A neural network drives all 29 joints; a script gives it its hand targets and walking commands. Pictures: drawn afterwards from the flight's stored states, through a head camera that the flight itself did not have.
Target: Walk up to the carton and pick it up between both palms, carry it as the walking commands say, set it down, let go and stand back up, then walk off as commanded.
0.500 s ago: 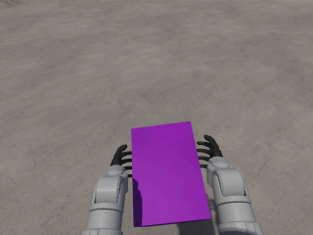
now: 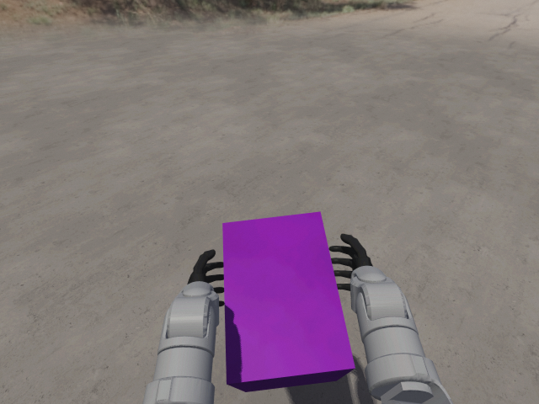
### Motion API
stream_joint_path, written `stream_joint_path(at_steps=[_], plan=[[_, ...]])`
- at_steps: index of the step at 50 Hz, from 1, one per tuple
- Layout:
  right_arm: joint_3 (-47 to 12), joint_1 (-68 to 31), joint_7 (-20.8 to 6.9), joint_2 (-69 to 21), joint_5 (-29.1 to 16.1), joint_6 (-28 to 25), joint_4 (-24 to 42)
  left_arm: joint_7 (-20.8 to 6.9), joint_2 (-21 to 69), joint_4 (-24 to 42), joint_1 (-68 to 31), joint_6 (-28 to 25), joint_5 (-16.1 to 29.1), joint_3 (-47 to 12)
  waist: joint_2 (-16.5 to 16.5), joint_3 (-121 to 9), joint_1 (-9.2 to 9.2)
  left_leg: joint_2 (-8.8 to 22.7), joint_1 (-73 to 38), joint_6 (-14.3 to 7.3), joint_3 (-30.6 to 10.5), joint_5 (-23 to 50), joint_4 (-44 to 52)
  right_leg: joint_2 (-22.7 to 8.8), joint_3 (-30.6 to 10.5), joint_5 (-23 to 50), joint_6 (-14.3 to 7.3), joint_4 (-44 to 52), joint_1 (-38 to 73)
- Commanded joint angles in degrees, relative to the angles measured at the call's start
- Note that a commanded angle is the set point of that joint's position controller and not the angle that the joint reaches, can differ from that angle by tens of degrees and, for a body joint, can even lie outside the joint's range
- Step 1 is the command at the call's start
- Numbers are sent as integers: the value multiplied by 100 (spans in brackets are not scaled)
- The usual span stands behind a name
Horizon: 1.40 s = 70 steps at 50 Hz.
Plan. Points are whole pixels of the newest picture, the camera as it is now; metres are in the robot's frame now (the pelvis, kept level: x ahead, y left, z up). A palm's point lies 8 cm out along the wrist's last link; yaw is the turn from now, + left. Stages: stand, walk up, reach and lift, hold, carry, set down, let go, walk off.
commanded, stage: hold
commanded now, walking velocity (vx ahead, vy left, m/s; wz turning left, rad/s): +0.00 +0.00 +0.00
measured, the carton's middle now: (281, 305) +0.33 +0.02 -0.02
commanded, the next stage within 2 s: set down in 0.22 s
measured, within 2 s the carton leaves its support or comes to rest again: neither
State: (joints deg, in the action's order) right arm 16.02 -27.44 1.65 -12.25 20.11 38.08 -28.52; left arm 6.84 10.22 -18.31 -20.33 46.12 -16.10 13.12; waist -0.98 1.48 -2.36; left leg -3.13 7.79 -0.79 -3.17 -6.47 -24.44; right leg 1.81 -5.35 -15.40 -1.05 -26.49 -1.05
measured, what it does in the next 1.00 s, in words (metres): shifts its weight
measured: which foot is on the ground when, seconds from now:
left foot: down 0.00-1.00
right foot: down 0.00-1.00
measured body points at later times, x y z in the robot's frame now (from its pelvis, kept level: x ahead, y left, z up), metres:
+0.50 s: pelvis -0.05 +0.01 -0.01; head -0.09 +0.02 +0.44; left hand +0.28 +0.16 +0.04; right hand +0.32 -0.10 +0.06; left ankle +0.09 +0.09 -0.73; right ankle +0.01 -0.13 -0.74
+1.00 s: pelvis -0.09 -0.03 -0.03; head +0.00 -0.01 +0.40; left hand +0.28 +0.15 -0.05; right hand +0.34 -0.11 -0.02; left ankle +0.08 +0.09 -0.73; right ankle +0.01 -0.13 -0.74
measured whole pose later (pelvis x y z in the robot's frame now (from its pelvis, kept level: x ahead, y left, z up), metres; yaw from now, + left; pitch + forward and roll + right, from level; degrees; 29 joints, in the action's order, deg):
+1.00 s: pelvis -0.09 -0.03 -0.03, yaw +1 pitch -3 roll +0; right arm 34.9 -52.5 1.6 -9.9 27.8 17.7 -50.9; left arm 7.6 12.5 -34.6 -42.2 25.4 -26.0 35.0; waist -1.9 15.4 -3.9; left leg -2.9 31.7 0.4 -6.1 -11.6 -38.3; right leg 3.9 -2.5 -14.0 -1.6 -43.7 -26.8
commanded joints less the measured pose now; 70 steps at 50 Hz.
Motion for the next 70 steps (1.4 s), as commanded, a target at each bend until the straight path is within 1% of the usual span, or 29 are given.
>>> stream_joint_path(at_steps=[1,3,4,7,9,10,11,12,13,14,15,18,22,26,29,30,31,32,36,41,42,46,47,49,51,53,57,62,70], plan=[[-2514,-3914,-1883,-4758,-1719,-423,-134,-1232,6448,-601,-3908,-658,1234,-2156,622,-1529,-454,601,-955,308,-677,-1441,698,133,-286,-484,-257,308,-1331],[-2441,-4178,-1954,-4599,-1665,-392,-687,-1123,6061,-1383,-3768,-647,844,-1392,153,-1209,-858,587,-821,181,-579,-1752,750,177,-204,-906,-237,371,-1507],[-2213,-4140,-1988,-4582,-1598,-424,-858,-1098,6180,-1235,-4373,-738,997,-1549,123,-1212,-553,543,-887,179,-560,-2005,774,158,-220,-970,-249,408,-1604],[-1802,-4213,-2124,-4600,-1412,-453,-2043,-983,5691,-1395,-4896,-755,649,-943,208,-987,-978,525,-835,119,-408,-2326,851,97,-223,-1350,-239,414,-1962],[-1783,-4287,-2112,-4850,-1478,-645,-1989,-1034,5972,-1028,-5362,-922,808,-1319,315,-1496,-800,498,-1146,207,-394,-1838,687,-11,-391,-1118,-282,454,-2137],[-1601,-3850,-2082,-4776,-1395,-710,-2089,-1058,5978,-770,-5372,-942,951,-1611,249,-1529,-395,541,-1353,289,-473,-1455,612,-44,-397,-798,-321,488,-2282],[-1663,-4143,-2016,-4965,-1434,-754,-1927,-1142,6037,-856,-5255,-928,936,-1546,257,-1642,-630,428,-1440,274,-334,-1071,431,-127,-451,-828,-338,529,-2316],[-1328,-3372,-2076,-5421,-1038,-620,-2472,-1042,6046,-1098,-4269,-814,976,-1592,-170,-1860,-199,353,-2277,176,-444,-1177,449,8,-439,-861,-507,728,-2139],[-1162,-3447,-2089,-5526,-911,-664,-2467,-1104,5937,-738,-4792,-840,942,-1649,163,-1747,-126,328,-2290,183,-455,-1589,507,-18,-456,-1079,-541,761,-2352],[-788,-3654,-2079,-5083,-778,-734,-2448,-1185,6180,-728,-5126,-818,1090,-1810,456,-1677,352,439,-2178,270,-649,-2318,705,6,-416,-1338,-588,727,-2251],[-195,-3854,-2045,-4907,-424,-730,-2819,-1261,5795,-970,-5685,-811,937,-1320,166,-1436,471,337,-1984,253,-584,-2822,528,-18,-500,-2162,-606,797,-2478],[395,-3632,-1852,-4170,-72,-893,-2713,-1188,5738,-1031,-5438,-983,829,-1344,746,-665,620,353,-1523,355,-663,-2534,564,-19,-151,-1042,-613,493,-2326],[15,-4373,-1842,-3792,-350,-984,-2709,-972,4951,-1849,-4711,-1117,291,-384,533,-691,-387,258,-1029,290,-471,-2293,378,-77,-215,-1158,-450,293,-1922],[316,-4845,-1712,-3529,-87,-1275,-2564,-872,4997,-1799,-5529,-1452,400,-235,-44,-1098,119,295,-1142,82,-659,-2713,307,91,-276,-1310,-519,99,-1860],[270,-4129,-1622,-3745,53,-1247,-3118,-741,4305,-1950,-5226,-1599,61,310,-407,-890,-320,141,-1084,58,-449,-1931,81,53,-241,-1207,-455,126,-2366],[396,-4393,-1573,-3515,32,-1316,-2895,-744,4278,-1967,-5471,-1734,217,148,-398,-1044,7,149,-1160,93,-513,-1954,46,50,-237,-1094,-449,90,-2325],[165,-4727,-1606,-3840,-73,-1423,-2849,-737,4245,-2014,-5210,-1787,-109,496,-379,-1437,-518,104,-853,-13,-371,-2217,-59,20,-363,-1619,-426,-5,-2112],[341,-4770,-1539,-3567,68,-1399,-2936,-738,4168,-2012,-5378,-1752,-213,629,-462,-936,-311,56,-810,-48,-307,-2311,-149,33,-322,-1928,-449,47,-2364],[609,-4711,-1499,-3535,142,-1533,-3177,-656,3931,-1968,-5583,-1907,-437,747,-162,-835,-563,77,-395,-9,-385,-2215,-257,207,-129,-1338,-396,-341,-2611],[893,-4933,-1335,-2954,393,-1856,-2949,-699,4159,-1817,-5868,-2120,-180,183,542,-1517,174,93,-674,156,-560,-3018,-320,244,55,-1349,-460,-578,-2696],[738,-5160,-1334,-3259,120,-1903,-3231,-714,3919,-1622,-5876,-2251,-289,375,489,-1687,-319,-43,-278,151,-333,-2641,-556,189,6,-1351,-416,-585,-2660],[628,-4918,-1069,-3680,262,-1933,-3073,-972,3721,-1898,-5721,-2416,-367,469,-232,-1655,-211,-258,545,70,54,-1792,-1210,129,-31,-1631,-277,-499,-2849],[642,-4915,-1068,-3643,294,-2028,-2910,-994,4119,-1710,-5941,-2470,-200,48,66,-2154,125,-308,288,188,2,-1796,-1200,216,27,-1495,-339,-574,-2893],[526,-4886,-954,-3744,313,-2060,-2711,-1090,4205,-1666,-5891,-2560,-173,-67,99,-2256,137,-346,722,168,73,-1729,-1334,228,37,-1426,-324,-654,-2884],[124,-5481,-957,-4028,37,-2118,-2704,-1162,4087,-1669,-6285,-2622,-121,11,-100,-2461,-307,-331,905,146,109,-1715,-1628,192,-161,-1875,-330,-742,-2884],[121,-5265,-932,-3990,50,-2099,-2726,-1183,4175,-1859,-6055,-2638,-244,61,30,-2440,-136,-344,1064,127,83,-1779,-1715,308,-16,-1781,-283,-915,-3073],[7,-5168,-969,-4379,101,-2131,-2958,-1335,3853,-1936,-6157,-2690,-469,308,-194,-2445,-527,-380,1856,50,254,-1678,-2019,349,-98,-1901,-192,-1118,-3325],[36,-5070,-979,-4259,131,-2245,-2942,-1469,4062,-1906,-6167,-2742,-422,78,-79,-2702,-259,-357,2187,105,158,-1671,-2265,429,-28,-1622,-154,-1379,-3930],[-1191,-5073,-1018,-4967,-303,-2741,-2267,-1569,4821,-1800,-5369,-3119,-256,-667,172,-4028,-838,-383,2605,100,285,-863,-2758,494,-80,-885,0,-2047,-4613]])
